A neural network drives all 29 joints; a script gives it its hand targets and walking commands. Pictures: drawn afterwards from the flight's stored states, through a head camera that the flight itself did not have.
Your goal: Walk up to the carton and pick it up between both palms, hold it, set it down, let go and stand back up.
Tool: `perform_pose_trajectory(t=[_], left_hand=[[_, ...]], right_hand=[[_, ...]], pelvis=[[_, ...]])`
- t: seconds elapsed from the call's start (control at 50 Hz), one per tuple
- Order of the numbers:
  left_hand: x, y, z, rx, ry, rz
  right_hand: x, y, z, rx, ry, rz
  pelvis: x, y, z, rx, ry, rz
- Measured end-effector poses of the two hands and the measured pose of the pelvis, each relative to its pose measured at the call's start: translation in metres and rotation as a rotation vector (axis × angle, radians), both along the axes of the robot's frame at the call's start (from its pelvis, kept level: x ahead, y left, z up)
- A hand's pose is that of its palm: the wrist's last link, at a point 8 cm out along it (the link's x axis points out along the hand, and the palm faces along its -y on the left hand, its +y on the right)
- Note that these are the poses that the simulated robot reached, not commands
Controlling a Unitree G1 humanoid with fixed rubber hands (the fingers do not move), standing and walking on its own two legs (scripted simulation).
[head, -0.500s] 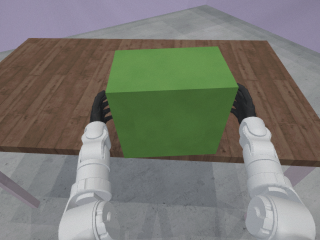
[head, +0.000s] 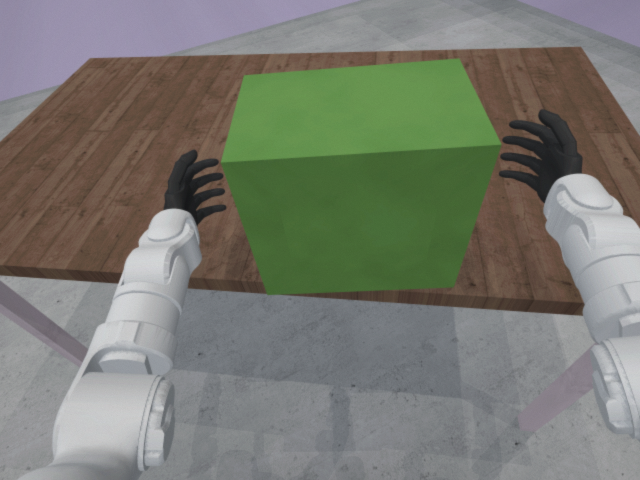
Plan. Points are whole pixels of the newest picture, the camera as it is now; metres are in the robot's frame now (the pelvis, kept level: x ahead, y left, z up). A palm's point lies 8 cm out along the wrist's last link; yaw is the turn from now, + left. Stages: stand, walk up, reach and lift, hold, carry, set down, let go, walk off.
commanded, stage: set down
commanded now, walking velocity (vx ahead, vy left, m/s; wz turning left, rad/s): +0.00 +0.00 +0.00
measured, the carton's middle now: (354, 187) +0.50 +0.05 +0.10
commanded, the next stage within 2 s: none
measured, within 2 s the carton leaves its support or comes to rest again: neither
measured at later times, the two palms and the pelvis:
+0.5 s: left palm (152, 174) +0.40 +0.27 +0.20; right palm (586, 125) +0.47 -0.19 +0.22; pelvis -0.01 -0.02 +0.00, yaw +2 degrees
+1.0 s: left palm (128, 163) +0.38 +0.28 +0.23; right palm (622, 128) +0.45 -0.21 +0.23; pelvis +0.00 -0.01 +0.01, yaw +3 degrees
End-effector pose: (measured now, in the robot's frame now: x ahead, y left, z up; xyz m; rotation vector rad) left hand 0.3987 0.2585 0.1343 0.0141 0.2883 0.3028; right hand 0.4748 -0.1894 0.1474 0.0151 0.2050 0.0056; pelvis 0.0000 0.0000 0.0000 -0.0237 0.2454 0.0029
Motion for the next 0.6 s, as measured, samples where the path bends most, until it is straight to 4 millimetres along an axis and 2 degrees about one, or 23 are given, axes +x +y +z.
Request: perform_pose_trajectory(t=[0.08,0.16,0.3,0.44,0.52,0.6], left_hand=[[-0.004,0.011,0.023,-0.003,-0.015,0.011],[-0.002,0.014,0.042,-0.023,-0.03,0.011],[0.001,0.006,0.049,-0.058,-0.005,-0.016],[-0.001,0.005,0.054,-0.055,0.019,-0.027],[-0.003,0.013,0.071,-0.041,-0.009,-0.015],[-0.007,0.023,0.1,-0.018,-0.057,-0.003]], right_hand=[[-0.006,-0.021,0.018,-0.006,0.022,-0.029],[-0.012,-0.028,0.038,-0.014,0.033,-0.022],[-0.015,-0.013,0.063,-0.002,0.035,0.038],[-0.01,0.002,0.073,0.023,0.029,0.053],[-0.008,0.002,0.079,0.033,0.019,0.039],[-0.007,-0.001,0.092,0.037,0.001,0.028]], pelvis=[[-0.004,-0.007,0.001,0.007,-0.023,0.012],[-0.007,-0.015,0.0,0.014,-0.034,0.012],[-0.011,-0.023,-0.001,0.019,-0.035,0.012],[-0.014,-0.022,-0.001,0.018,-0.038,0.027],[-0.014,-0.019,-0.001,0.015,-0.036,0.033],[-0.013,-0.015,0.0,0.011,-0.036,0.035]])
